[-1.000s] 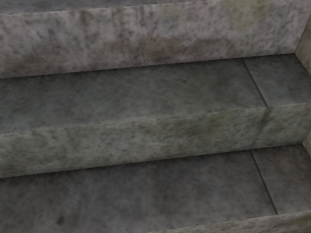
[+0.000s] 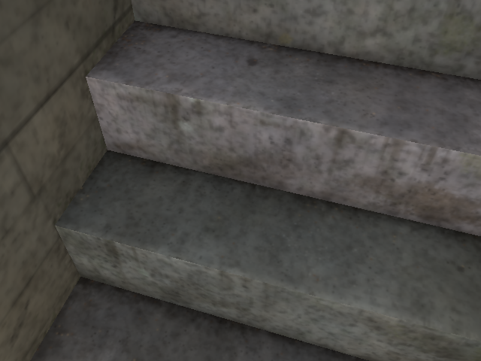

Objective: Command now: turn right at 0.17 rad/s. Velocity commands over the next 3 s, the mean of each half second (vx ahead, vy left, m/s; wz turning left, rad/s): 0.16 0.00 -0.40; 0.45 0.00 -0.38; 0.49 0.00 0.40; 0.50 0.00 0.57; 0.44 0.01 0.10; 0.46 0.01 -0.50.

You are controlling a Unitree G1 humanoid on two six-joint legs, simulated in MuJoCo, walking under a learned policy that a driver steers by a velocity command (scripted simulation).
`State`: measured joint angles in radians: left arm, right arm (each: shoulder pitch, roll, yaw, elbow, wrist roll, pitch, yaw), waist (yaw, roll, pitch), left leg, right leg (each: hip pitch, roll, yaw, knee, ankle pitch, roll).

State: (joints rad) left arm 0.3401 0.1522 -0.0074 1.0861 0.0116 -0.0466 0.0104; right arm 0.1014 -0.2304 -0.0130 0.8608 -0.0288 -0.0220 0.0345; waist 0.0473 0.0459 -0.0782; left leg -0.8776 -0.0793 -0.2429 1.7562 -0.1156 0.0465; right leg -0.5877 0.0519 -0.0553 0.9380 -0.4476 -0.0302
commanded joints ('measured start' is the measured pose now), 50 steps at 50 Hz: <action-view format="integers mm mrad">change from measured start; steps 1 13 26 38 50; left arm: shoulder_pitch -491 -74 -300 185 -185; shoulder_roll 64 81 28 276 96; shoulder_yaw -33 53 -27 13 28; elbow -311 -159 -219 -152 -62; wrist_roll -43 -20 6 -11 111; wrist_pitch -84 -7 14 75 -7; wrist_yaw -34 -20 -97 -83 -115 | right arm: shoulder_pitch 44 53 371 370 83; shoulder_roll -125 -30 63 -100 -61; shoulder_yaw -3 -10 56 13 -41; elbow -66 -28 195 203 -27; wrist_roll -11 -48 -73 -129 109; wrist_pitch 2 -29 -61 -113 -37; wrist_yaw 15 1 15 141 30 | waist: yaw -151 -81 -124 182 -94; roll -23 -14 34 -129 -146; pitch -157 -10 -10 -521 -6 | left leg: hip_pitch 213 615 943 229 -554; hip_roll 139 413 476 241 -39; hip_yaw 104 -310 104 336 -50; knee -350 -1479 -1606 -840 699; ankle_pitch -126 -656 -272 675 265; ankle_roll -109 232 264 87 215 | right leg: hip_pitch -111 -623 -1159 677 134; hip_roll -97 8 -101 -114 -271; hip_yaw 190 325 240 624 388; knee -323 1000 1438 -177 -542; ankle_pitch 378 286 228 309 128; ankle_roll -77 -10 -248 -387 -110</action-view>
